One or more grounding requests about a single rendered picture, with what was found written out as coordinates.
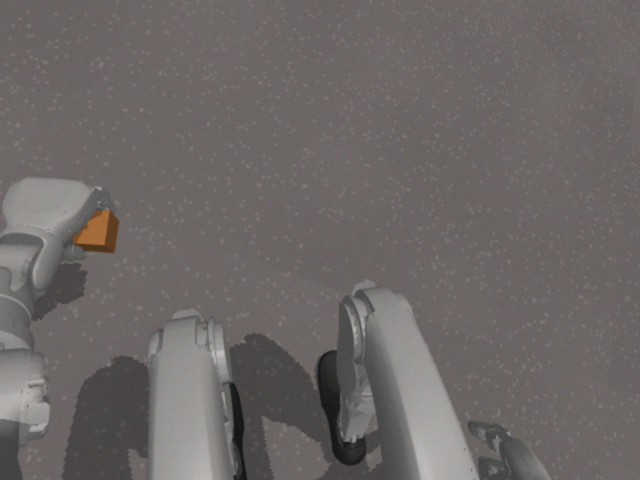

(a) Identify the left robot arm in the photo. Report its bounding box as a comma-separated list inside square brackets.
[0, 226, 64, 480]

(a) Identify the left robot hand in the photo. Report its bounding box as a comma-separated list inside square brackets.
[2, 177, 116, 262]

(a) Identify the right robot hand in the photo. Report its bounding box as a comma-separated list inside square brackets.
[468, 421, 551, 480]

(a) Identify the left robot foot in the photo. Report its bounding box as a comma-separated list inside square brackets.
[229, 382, 247, 480]

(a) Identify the right robot foot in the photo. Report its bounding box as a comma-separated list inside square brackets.
[317, 350, 366, 466]

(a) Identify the small box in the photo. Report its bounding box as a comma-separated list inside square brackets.
[72, 210, 119, 253]

